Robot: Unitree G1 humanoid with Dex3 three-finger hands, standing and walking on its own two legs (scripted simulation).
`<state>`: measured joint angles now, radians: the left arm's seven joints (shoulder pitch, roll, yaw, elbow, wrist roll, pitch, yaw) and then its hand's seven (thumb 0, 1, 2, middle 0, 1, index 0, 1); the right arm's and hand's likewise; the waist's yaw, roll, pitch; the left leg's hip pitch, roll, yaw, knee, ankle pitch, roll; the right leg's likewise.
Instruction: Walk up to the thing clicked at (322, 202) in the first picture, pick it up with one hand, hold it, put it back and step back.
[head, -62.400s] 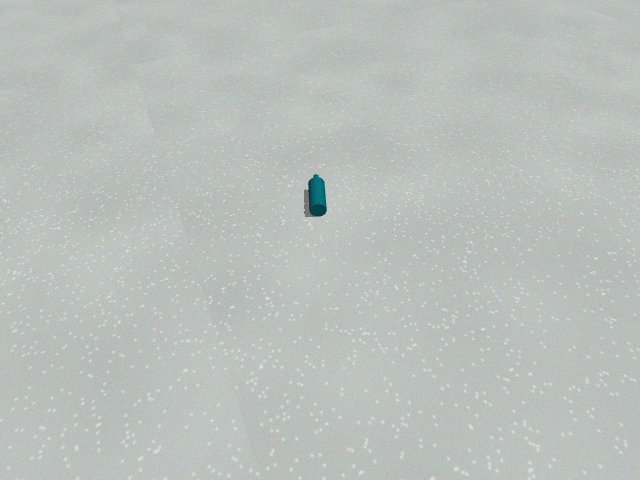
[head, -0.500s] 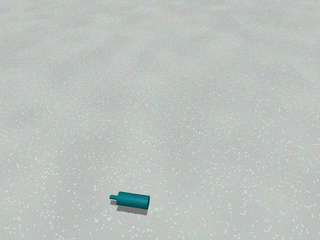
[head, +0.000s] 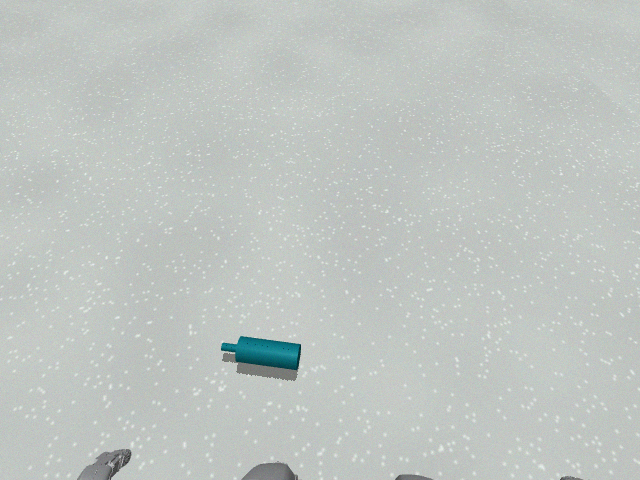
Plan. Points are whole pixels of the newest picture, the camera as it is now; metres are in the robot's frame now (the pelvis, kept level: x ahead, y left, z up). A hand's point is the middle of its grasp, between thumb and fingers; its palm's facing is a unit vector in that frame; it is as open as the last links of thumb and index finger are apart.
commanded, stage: step back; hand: left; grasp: from above
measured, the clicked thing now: (260, 351) +0.51 +0.21 -0.73
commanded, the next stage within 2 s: none
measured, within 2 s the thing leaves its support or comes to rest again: neither
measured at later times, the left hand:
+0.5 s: hand out of the picture +0.04 +0.28 -0.16, palm faces -0.11 -0.91 -0.40, open 7.4 cm
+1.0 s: hand out of the picture -0.09 +0.32 -0.15, palm faces -0.06 -0.92 -0.38, open 7.4 cm
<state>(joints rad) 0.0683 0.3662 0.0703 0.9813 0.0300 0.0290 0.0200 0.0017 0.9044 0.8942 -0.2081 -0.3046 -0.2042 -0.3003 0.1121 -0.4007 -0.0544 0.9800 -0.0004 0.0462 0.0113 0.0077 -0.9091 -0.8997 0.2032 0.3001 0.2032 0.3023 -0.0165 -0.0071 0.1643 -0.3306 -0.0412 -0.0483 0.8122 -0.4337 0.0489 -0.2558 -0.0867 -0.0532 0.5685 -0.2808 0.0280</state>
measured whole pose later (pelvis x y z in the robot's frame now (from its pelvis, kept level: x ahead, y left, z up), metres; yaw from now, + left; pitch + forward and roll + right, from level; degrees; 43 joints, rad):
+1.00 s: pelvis -0.21 +0.05 +0.00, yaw -4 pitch -2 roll -1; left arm 0.17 0.41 0.09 0.81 0.02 0.06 0.01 0.00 0.91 0.89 -0.21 -0.30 -0.20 -0.30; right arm 0.14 -0.35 -0.03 0.84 -0.03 0.01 -0.01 0.01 -0.90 -0.90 0.21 0.30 0.21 0.30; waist 0.01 -0.04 0.17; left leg -0.31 0.01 -0.02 0.57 -0.22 0.02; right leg -0.45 0.11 0.16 1.22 -0.50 0.02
